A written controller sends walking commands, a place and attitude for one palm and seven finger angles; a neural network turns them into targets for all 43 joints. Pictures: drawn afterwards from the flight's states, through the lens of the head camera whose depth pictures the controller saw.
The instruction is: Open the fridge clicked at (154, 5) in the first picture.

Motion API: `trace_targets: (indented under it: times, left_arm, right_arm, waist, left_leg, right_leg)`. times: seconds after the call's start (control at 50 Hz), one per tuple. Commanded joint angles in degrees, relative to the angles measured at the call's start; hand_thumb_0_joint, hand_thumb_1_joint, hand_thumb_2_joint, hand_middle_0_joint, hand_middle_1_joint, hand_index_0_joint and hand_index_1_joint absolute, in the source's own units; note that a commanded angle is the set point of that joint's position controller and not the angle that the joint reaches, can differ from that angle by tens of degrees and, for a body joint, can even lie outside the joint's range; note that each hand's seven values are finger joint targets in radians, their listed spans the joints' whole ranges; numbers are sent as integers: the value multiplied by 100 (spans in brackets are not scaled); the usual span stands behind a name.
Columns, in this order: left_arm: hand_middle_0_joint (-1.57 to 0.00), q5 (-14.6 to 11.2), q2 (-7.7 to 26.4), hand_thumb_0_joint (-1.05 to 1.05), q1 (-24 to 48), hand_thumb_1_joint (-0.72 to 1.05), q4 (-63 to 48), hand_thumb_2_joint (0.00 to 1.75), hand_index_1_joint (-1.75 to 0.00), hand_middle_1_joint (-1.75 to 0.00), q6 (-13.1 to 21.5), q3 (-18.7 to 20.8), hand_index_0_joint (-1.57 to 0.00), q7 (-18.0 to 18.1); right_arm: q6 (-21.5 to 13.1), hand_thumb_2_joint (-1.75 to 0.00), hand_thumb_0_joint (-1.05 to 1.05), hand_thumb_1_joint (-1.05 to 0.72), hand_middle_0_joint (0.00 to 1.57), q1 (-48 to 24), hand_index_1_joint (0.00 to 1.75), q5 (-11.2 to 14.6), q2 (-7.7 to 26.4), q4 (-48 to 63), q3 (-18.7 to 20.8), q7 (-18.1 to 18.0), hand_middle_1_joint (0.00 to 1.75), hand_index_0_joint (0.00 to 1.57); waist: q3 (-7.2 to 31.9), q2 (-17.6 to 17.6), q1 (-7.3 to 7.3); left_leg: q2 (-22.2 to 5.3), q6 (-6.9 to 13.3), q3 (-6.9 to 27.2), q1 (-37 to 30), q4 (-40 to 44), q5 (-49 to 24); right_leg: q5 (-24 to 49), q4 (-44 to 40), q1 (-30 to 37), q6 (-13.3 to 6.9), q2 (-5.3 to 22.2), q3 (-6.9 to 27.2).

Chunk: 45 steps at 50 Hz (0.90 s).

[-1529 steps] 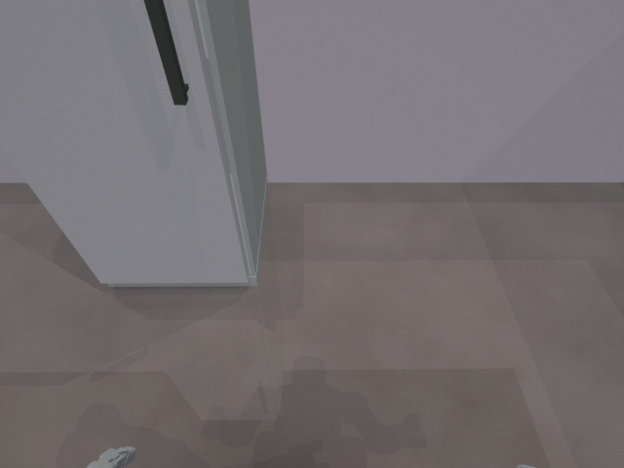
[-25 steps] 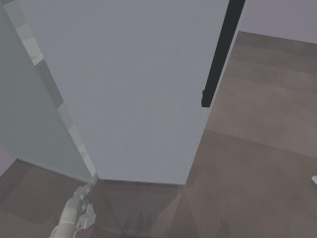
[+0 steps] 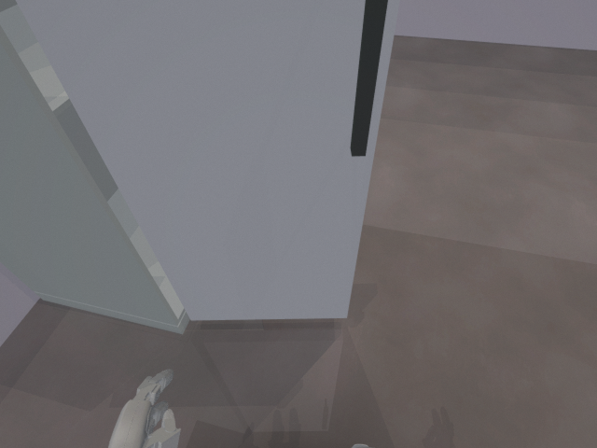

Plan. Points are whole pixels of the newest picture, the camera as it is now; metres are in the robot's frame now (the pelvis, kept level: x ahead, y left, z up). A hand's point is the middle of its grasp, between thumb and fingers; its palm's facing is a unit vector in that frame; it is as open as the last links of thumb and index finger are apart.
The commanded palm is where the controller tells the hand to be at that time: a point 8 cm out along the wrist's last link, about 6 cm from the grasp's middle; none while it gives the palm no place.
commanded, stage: step back with the hand held close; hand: right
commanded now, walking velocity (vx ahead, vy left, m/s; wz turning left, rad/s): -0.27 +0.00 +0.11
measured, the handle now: (370, 22) +0.60 -0.07 +0.28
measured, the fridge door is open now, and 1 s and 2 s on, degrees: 76 76 76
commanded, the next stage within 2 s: stop stepping back and stand still in 0.58 s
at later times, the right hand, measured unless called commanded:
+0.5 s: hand out of the picture +0.16 -0.26 +0.18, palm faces +0.36 +0.83 -0.43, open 7.4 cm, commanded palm +0.08 -0.30 +0.19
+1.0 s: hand out of the picture +0.01 -0.24 +0.19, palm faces +0.38 +0.83 -0.41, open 7.4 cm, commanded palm -0.03 -0.27 +0.19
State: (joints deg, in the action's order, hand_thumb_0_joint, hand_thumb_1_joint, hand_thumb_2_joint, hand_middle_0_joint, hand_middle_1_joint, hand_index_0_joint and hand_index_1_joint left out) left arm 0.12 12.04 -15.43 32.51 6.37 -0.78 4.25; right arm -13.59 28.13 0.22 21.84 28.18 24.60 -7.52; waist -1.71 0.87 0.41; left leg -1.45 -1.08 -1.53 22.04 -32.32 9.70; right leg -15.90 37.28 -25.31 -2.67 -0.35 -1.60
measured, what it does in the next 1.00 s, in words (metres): walks backwards: left foot, then right foot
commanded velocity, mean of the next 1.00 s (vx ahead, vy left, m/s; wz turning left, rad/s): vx -0.16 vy -0.03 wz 0.07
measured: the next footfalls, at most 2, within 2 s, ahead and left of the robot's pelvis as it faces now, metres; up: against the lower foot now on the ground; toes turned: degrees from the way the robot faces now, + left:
left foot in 0.24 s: -0.03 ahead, +0.12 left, +0.00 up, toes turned -4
right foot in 0.44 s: +0.01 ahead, -0.09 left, +0.00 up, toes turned -1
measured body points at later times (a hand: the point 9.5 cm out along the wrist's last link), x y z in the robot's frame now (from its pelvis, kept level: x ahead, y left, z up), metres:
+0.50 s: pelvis -0.07 -0.01 +0.01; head -0.04 -0.04 +0.46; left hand +0.12 +0.23 -0.05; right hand +0.13 -0.30 +0.20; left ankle -0.07 +0.12 -0.72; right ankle -0.03 -0.09 -0.72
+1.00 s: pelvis -0.20 +0.01 +0.02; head -0.23 +0.00 +0.47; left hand -0.12 +0.27 -0.07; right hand -0.02 -0.28 +0.21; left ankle -0.24 +0.10 -0.72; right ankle -0.18 -0.12 -0.68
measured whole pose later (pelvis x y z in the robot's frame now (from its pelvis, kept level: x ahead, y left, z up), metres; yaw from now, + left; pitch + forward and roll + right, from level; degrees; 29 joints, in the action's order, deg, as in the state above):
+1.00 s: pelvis -0.20 +0.01 +0.02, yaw +6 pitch +1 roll -2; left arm 0.3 13.2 -19.5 39.7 6.8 -0.1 4.6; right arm -10.8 30.9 1.6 22.7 25.2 22.7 -8.5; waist 6.4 2.9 0.7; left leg -0.9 2.0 -2.8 11.9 -27.1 16.6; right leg -18.9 47.7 -25.4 0.4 0.6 -2.6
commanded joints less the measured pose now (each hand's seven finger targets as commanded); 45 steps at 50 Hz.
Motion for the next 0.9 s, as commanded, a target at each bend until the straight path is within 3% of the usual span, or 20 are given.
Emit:
trace_targets:
  times: [0.0,0.1,0.14,0.18,0.24,0.28,0.32,0.38,0.42,0.48,0.5,0.54,0.6,0.66,0.74,0.76,0.78,0.8,0.82,0.88]
  left_arm:
    - [-20,64,764,0,508,90,-823,90,-30,-30,419,357,-20,74]
    - [-20,6,886,0,662,90,-866,90,-30,-30,606,404,-20,138]
    - [-20,33,820,0,616,90,-805,90,-30,-30,677,469,-20,95]
    - [-20,6,863,0,682,90,-801,90,-30,-30,695,518,-20,35]
    - [-20,57,720,0,789,90,-745,90,-30,-30,649,450,-20,-56]
    - [-20,62,482,0,719,90,-539,90,-30,-30,585,378,-20,-113]
    - [-20,24,513,0,779,90,-543,90,-30,-30,579,447,-20,-34]
    - [-20,33,452,0,875,90,-644,90,-30,-30,422,333,-20,65]
    - [-20,3,617,0,827,90,-621,90,-30,-30,340,345,-20,131]
    - [-20,1,636,0,711,90,-808,90,-30,-30,309,460,-20,-3]
    - [-20,78,638,0,791,90,-815,90,-30,-30,370,461,-20,-52]
    - [-20,93,705,0,736,90,-822,90,-30,-30,422,495,-20,-103]
    - [-20,37,721,0,703,90,-799,90,-30,-30,530,506,-20,-123]
    - [-20,51,753,0,823,90,-756,90,-30,-30,544,465,-20,-91]
    - [-20,41,795,0,790,90,-826,90,-30,-30,468,433,-20,-40]
    - [-20,29,769,0,771,90,-835,90,-30,-30,419,432,-20,-41]
    - [-20,34,688,0,769,90,-833,90,-30,-30,343,442,-20,-46]
    - [-20,83,671,0,812,90,-774,90,-30,-30,281,399,-20,-48]
    - [-20,139,681,0,866,90,-667,90,-30,-30,287,300,-20,-16]
    - [-20,10,635,0,598,90,-404,90,-30,-30,391,275,-20,21]
  right_arm:
    - [-521,-90,0,-90,20,-412,30,74,1277,1355,815,-197,30,20]
    - [-613,-90,0,-90,20,-661,30,-48,1157,1166,907,-189,30,20]
    - [-638,-90,0,-90,20,-581,30,0,1164,1151,927,-151,30,20]
    - [-627,-90,0,-90,20,-135,30,35,1043,773,894,-83,30,20]
    - [-650,-90,0,-90,20,-283,30,118,1047,944,682,-4,30,20]
    - [-722,-90,0,-90,20,-671,30,148,1243,1083,522,-52,30,20]
    - [-699,-90,0,-90,20,-998,30,32,1531,1433,614,-138,30,20]
    - [-498,-90,0,-90,20,-692,30,61,1486,1286,693,-87,30,20]
    - [-425,-90,0,-90,20,-592,30,103,1458,1227,730,-54,30,20]
    - [-405,-90,0,-90,20,-140,30,212,1377,1193,833,6,30,20]
    - [-416,-90,0,-90,20,184,30,267,1356,1184,897,65,30,20]
    - [-405,-90,0,-90,20,269,30,331,1216,1470,819,131,30,20]
    - [-237,-90,0,-90,20,410,30,381,1105,1682,723,51,30,20]
    - [-57,-90,0,-90,20,323,30,377,1093,1567,624,-26,30,20]
    - [50,-90,0,-90,20,306,30,323,1234,1351,755,-142,30,20]
    - [69,-90,0,-90,20,328,30,282,1294,1283,757,-143,30,20]
    - [70,-90,0,-90,20,323,30,264,1431,1242,799,-151,30,20]
    - [60,-90,0,-90,20,332,30,246,1772,1344,1001,-181,30,20]
    - [-1,-90,0,-90,20,-121,30,275,1713,1484,899,-225,30,20]
    - [7,-90,0,-90,20,-244,30,223,1174,867,477,-180,30,20]
  waist:
    - [700,-265,-31]
    - [733,-1583,86]
    - [921,-1148,106]
    - [676,-944,100]
    - [262,-523,57]
    - [682,600,4]
    - [1421,1085,17]
    - [1273,536,22]
    - [1174,-504,-40]
    - [1824,-1530,78]
    - [1941,-1737,152]
    - [1644,-1314,141]
    - [1498,-992,110]
    - [1173,-1042,46]
    - [956,-1594,36]
    - [886,-1129,11]
    - [793,-121,-7]
    - [644,989,125]
    - [196,978,99]
    - [453,555,-127]
  left_leg:
    - [-363,302,928,-192,890,1324]
    - [599,-78,95,-1988,-1612,505]
    - [563,-10,202,-1580,-1614,837]
    - [576,60,235,-1561,-1131,1311]
    - [124,425,1031,-645,719,1004]
    - [-1156,745,2330,666,1671,-423]
    - [-1159,507,1952,-317,1038,-3457]
    - [-929,485,1530,-894,488,-4382]
    - [-243,124,1000,-823,58,-3825]
    - [449,3,488,-92,-1056,944]
    - [548,34,419,4,-1512,1760]
    - [582,-10,418,-347,-2267,1953]
    - [436,-103,172,-3,-1780,1580]
    - [432,-89,16,-446,-1370,1798]
    - [513,191,-586,-1851,586,1515]
    - [352,319,-459,-1826,1160,1584]
    - [-408,610,443,-1098,1889,2212]
    - [-1748,1098,2258,328,2729,3089]
    - [-2201,1403,2473,545,2732,2360]
    - [-1381,912,1332,-429,1910,1403]
  right_leg:
    - [-1435,-899,25,14,303,569]
    - [-2828,-2822,-1847,-484,1503,1841]
    - [-1725,-2471,-1097,-508,1603,1648]
    - [-2225,-2383,-1221,-466,1612,1412]
    - [-1490,-1505,-498,-39,972,861]
    - [53,217,1105,416,317,-18]
    - [111,823,1008,366,98,14]
    - [399,67,728,355,85,-7]
    - [2875,-1184,1237,300,330,83]
    - [6223,-1252,2334,-154,1637,837]
    - [6214,-1405,2390,-183,1778,1056]
    - [4051,-1938,1475,-377,1918,956]
    - [3685,-1925,1838,-523,1844,706]
    - [1530,-2522,1144,-473,1842,754]
    - [-1872,-2734,50,53,1070,295]
    - [-1957,-2171,-9,266,627,-71]
    - [-1634,-767,185,435,172,-431]
    - [-941,1282,440,465,-121,-141]
    - [-672,2391,-279,434,-12,307]
    - [-109,2181,-623,408,238,281]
